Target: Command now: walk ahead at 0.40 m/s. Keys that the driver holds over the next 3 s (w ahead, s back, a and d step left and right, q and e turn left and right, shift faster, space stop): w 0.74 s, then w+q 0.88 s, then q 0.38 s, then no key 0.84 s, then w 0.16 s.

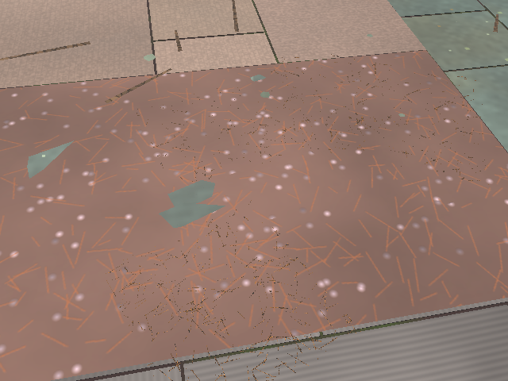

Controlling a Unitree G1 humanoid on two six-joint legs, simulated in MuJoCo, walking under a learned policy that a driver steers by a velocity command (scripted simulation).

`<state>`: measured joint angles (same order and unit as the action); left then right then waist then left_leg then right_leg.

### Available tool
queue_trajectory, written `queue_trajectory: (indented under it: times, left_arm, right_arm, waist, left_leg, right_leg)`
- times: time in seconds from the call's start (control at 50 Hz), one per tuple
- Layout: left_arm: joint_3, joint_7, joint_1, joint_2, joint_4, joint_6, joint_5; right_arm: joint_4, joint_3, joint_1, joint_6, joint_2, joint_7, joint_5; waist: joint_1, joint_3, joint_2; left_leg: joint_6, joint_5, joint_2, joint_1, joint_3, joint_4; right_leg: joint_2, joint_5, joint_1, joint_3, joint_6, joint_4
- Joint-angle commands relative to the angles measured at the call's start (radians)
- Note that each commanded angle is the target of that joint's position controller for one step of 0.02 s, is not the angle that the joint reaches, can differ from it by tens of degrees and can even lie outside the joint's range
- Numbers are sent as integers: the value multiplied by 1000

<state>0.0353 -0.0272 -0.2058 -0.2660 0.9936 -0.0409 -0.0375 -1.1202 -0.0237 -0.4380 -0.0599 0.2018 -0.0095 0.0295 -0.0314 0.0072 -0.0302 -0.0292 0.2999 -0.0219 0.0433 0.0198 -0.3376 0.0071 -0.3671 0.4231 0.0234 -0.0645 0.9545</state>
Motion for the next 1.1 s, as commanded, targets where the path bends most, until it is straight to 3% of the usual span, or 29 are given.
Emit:
queue_trajectory:
  times: [0.02, 0.08, 0.12, 0.16, 0.18, 0.2, 0.22, 0.24, 0.26, 0.28, 0.32, 0.36, 0.4, 0.48, 0.52, 0.54, 0.58, 0.62, 0.64, 0.66, 0.68, 0.7, 0.72, 0.74, 0.76, 0.82, 0.92, 1.0, 1.1]
  left_arm:
    - [1, -16, 144, -28, -105, -22, -1]
    - [-11, -12, 205, -7, -144, -11, 12]
    - [-7, 6, 120, -13, -123, -1, 19]
    - [18, 27, -100, -51, -53, -6, 14]
    - [37, 36, -230, -89, -9, -12, 9]
    - [57, 45, -348, -183, 5, -22, -12]
    - [65, 36, -317, -243, 7, -12, 5]
    - [64, 30, -220, -210, -5, -3, 28]
    - [39, 21, -131, -103, -29, -9, 28]
    - [23, 15, -109, -53, -26, -18, 18]
    - [2, 21, -127, -1, 5, -41, 8]
    - [-1, 20, -237, -3, 63, -57, 8]
    - [-13, 12, -273, 10, 89, -64, 9]
    - [-42, 31, -308, 20, 111, -68, 13]
    - [-42, 59, -293, -4, 93, -70, 34]
    - [-42, 61, -299, -5, 86, -72, 42]
    - [-38, 57, -331, -35, 90, -66, 42]
    - [-26, 54, -382, -65, 95, -50, 29]
    - [-15, 52, -385, -83, 94, -41, 12]
    - [-14, 43, -296, -124, 74, -22, 46]
    - [-21, 42, -291, -79, 30, -23, 32]
    - [-47, 19, -331, 88, 18, -46, 6]
    - [-13, -9, -328, 6, 38, -81, 19]
    - [1, -15, -236, -14, -11, -83, 54]
    - [0, -9, -133, -9, -65, -79, 57]
    - [-4, 16, -112, 23, -114, -52, 64]
    - [0, 30, 43, -5, -194, -42, 27]
    - [8, 34, 240, -12, -257, -50, 45]
    - [10, 13, 410, -21, -308, -72, 58]
  right_arm:
    - [25, -15, -26, -27, 114, -7, -4]
    - [28, -19, -24, -30, 141, -9, -6]
    - [30, -21, -26, -25, 145, -9, -7]
    - [41, -21, 9, -21, 152, -6, -19]
    - [57, -22, 26, -24, 160, 1, -24]
    - [94, -4, 30, -26, 81, 8, -18]
    - [108, -2, -21, -21, 29, 9, -24]
    - [115, -11, -10, -11, 75, 15, -3]
    - [130, -18, 64, -11, 93, 24, 12]
    - [138, -16, 85, -15, 69, 28, 7]
    - [155, -12, 83, -1, 39, 39, 12]
    - [198, 0, 141, 23, -7, 28, 3]
    - [280, 20, 260, 36, -43, 11, -7]
    - [465, 68, 501, 33, -57, 12, 5]
    - [475, 66, 482, 34, -11, 31, 11]
    - [470, 73, 473, 39, -20, 35, -2]
    - [462, 77, 445, 49, -38, 29, -13]
    - [429, 58, 360, 41, -6, 19, -11]
    - [402, 42, 245, 30, 23, 13, -17]
    - [445, -8, 223, -13, 138, 34, -91]
    - [372, -41, 60, -22, 236, 36, -71]
    - [302, -57, -21, -17, 286, 25, -30]
    - [305, -32, 28, -22, 184, 15, -12]
    - [285, -7, 114, -30, 103, 26, -31]
    - [263, 10, 176, -43, 40, 46, -36]
    - [204, 30, 210, -59, -38, 73, -20]
    - [179, 2, 79, -57, 87, 35, -27]
    - [184, -15, -28, -51, 127, -8, -37]
    - [182, -32, -111, -31, 137, -20, -52]
  waist:
    - [0, 109, 140]
    - [5, 96, 169]
    - [40, 59, 193]
    - [157, -33, 116]
    - [206, -95, 73]
    - [222, -151, -98]
    - [142, -157, -206]
    - [106, -48, -139]
    - [84, 67, -52]
    - [64, 116, -27]
    - [11, 105, -21]
    - [23, 82, -45]
    - [21, 105, -39]
    - [7, 144, 17]
    - [-6, 105, 46]
    - [8, 74, 48]
    - [6, 21, 4]
    - [-21, -80, -83]
    - [-72, -145, -119]
    - [-184, -225, -201]
    - [-190, -384, -67]
    - [-115, -448, 283]
    - [-104, -354, 158]
    - [-43, -140, 95]
    - [1, -29, -19]
    - [87, 18, 39]
    - [54, 15, 81]
    - [-14, 7, 78]
    - [-66, 42, 115]
  left_leg:
    - [-167, -245, 229, -76, 210, 190]
    - [-145, -380, 212, 1, 130, 163]
    - [-135, -555, 227, 67, 103, 85]
    - [-111, -766, 191, 116, 49, -190]
    - [-92, -683, 138, 212, 14, -393]
    - [-59, -235, 57, 391, -28, -724]
    - [-49, 186, -47, 594, 4, -963]
    - [-62, 140, 19, 674, 23, -1084]
    - [-69, 74, 63, 733, 5, -1131]
    - [-69, 38, 85, 728, -3, -1145]
    - [-60, -2, 118, 692, -9, -1149]
    - [-62, 53, 86, 839, -63, -1396]
    - [-75, 109, 93, 1070, -59, -1580]
    - [-71, 55, 113, 1148, -103, -1366]
    - [-54, -65, 136, 935, -115, -1050]
    - [-58, -83, 118, 811, -154, -910]
    - [-86, -53, 51, 637, -219, -752]
    - [-110, 59, -49, 541, -275, -668]
    - [-129, 114, -75, 462, -239, -595]
    - [-158, -107, -4, 256, -100, -373]
    - [-223, -8, 170, -99, 240, -264]
    - [-360, -59, 412, -319, 845, 15]
    - [-337, -25, 416, -216, 925, 65]
    - [-297, -6, 395, -34, 703, 57]
    - [-244, -7, 343, 123, 515, 84]
    - [-172, -183, 173, 266, 178, 116]
    - [-167, -424, 127, 210, 111, 174]
    - [-144, -409, 155, 80, 164, 190]
    - [-156, -350, 202, -106, 239, 138]
  right_leg:
    - [32, 65, 243, 20, 23, -62]
    - [7, 104, 94, 57, 26, -249]
    - [-28, 136, -85, 82, 2, -283]
    - [-73, 196, -353, 98, -33, -378]
    - [-50, 174, -521, 74, -43, -437]
    - [231, -61, -644, -287, -81, -573]
    - [396, -200, -626, -722, -155, -793]
    - [403, -456, -507, -739, -212, -826]
    - [351, -452, -399, -607, -209, -808]
    - [299, -323, -308, -491, -188, -816]
    - [225, -102, -226, -339, -150, -809]
    - [224, 71, -255, -285, -185, -782]
    - [232, 34, -252, -263, -193, -773]
    - [168, -14, -137, -191, -144, -860]
    - [168, 267, -148, -142, -163, -944]
    - [160, 431, -170, -92, -165, -966]
    - [168, 903, -303, -25, -155, -909]
    - [195, 1505, -518, 2, -134, -660]
    - [223, 1594, -596, -5, -113, -481]
    - [239, 1605, -542, -60, -88, -342]
    - [136, 1219, -284, -39, -69, -31]
    - [-136, 33, 103, -133, -7, 367]
    - [-119, 9, 212, -333, -17, 614]
    - [-79, 13, 290, -262, -25, 695]
    - [-7, 60, 300, -172, -47, 689]
    - [70, 193, 258, -119, -83, 575]
    - [95, 332, 336, -37, 20, 218]
    - [60, 444, 342, -58, 82, -153]
    - [25, 434, 368, -76, 92, -402]
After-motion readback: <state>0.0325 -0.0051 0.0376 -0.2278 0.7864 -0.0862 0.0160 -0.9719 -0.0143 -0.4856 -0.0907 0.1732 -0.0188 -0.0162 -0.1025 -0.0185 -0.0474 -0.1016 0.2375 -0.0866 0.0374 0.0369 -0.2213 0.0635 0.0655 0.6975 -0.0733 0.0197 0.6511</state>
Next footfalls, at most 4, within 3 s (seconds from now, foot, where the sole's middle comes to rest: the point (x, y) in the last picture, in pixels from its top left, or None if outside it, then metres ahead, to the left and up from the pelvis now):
0.20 right None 0.22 -0.10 -0.78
0.66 left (230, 364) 0.53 0.05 -0.70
1.26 right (280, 241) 0.90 -0.10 -0.70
1.78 left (167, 210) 1.02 0.25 -0.70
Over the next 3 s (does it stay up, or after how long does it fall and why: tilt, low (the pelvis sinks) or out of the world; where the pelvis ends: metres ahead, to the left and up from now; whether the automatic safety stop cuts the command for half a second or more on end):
stays up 1.09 0.15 0.06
